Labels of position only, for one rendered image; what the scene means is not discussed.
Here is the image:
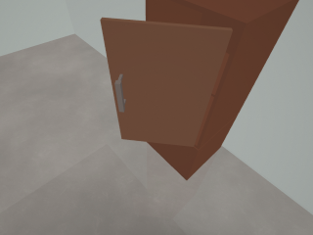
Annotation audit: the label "cupboard door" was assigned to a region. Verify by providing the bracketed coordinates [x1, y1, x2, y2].
[100, 17, 233, 147]

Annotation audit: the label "handle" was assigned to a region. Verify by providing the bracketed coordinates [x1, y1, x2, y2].
[114, 73, 126, 113]

